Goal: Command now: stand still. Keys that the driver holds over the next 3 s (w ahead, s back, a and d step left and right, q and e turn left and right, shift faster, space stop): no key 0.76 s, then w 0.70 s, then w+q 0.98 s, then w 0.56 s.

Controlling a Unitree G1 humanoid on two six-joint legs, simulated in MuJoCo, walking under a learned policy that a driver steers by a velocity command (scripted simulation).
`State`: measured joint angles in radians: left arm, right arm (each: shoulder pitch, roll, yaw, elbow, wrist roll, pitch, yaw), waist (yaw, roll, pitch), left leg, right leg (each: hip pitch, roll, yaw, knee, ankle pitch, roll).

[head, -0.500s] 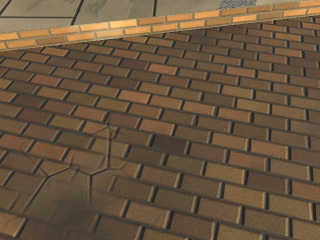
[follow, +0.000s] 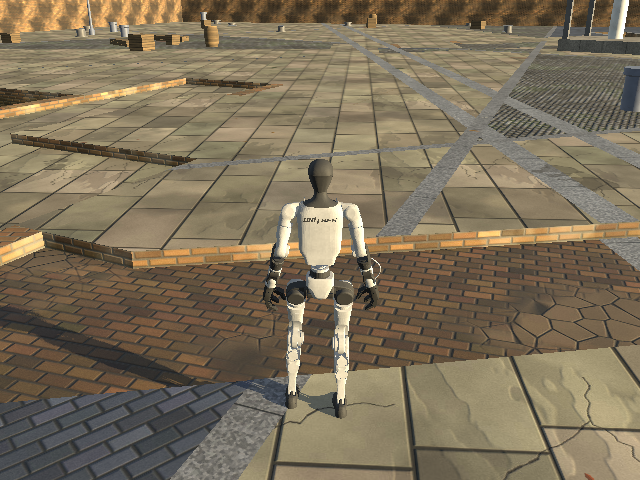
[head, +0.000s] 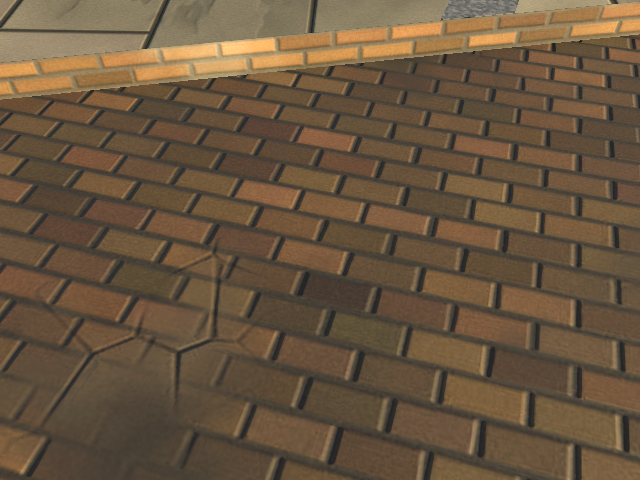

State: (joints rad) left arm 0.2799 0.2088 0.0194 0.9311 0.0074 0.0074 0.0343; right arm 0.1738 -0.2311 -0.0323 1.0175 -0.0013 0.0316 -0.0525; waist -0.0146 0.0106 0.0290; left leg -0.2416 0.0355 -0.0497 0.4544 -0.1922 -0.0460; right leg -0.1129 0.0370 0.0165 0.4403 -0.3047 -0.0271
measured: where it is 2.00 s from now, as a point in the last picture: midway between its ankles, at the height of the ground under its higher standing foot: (357, 457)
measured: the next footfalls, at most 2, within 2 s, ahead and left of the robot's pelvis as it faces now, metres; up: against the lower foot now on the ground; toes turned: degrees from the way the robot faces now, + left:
right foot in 1.64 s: +0.57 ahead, -0.20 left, -0.16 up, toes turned +1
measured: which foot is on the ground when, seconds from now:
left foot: down 0.00-1.00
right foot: down 0.00-1.00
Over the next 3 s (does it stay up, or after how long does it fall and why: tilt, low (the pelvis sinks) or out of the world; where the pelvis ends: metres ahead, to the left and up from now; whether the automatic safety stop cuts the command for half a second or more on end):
stays up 1.13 0.15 -0.15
